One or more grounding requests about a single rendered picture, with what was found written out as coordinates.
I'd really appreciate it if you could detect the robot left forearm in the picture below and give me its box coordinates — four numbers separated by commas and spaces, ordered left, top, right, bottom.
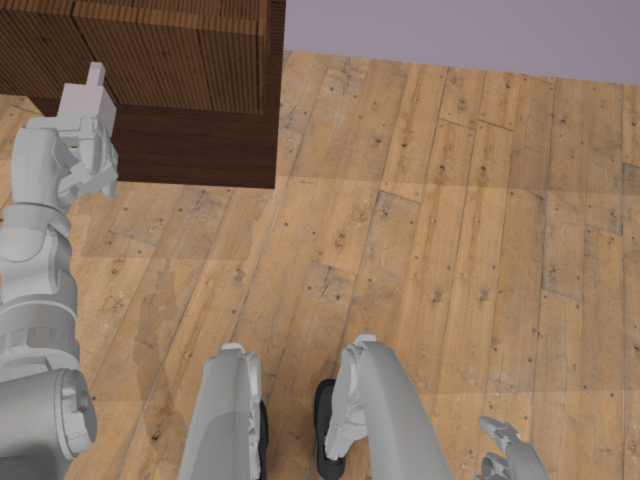
0, 203, 80, 383

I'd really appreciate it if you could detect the robot left upper arm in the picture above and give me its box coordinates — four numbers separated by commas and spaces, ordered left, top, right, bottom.
0, 368, 97, 480

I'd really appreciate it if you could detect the handle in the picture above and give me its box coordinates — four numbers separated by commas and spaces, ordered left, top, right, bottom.
58, 62, 117, 137

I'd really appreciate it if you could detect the robot right thigh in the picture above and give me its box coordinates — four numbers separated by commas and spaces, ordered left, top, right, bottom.
340, 341, 454, 480

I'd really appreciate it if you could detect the left robot shin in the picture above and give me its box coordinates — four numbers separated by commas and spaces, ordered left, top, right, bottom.
203, 342, 260, 480

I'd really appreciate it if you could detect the cabinet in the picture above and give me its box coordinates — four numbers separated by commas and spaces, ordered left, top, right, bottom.
27, 0, 286, 189

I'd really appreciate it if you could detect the right robot hand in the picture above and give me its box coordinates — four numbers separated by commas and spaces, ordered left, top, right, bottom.
476, 416, 551, 480

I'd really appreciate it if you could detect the drawer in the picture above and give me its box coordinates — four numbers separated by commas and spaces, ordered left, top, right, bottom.
0, 0, 269, 115

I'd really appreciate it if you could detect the left robot hand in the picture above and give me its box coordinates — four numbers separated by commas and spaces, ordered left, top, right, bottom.
10, 112, 119, 216

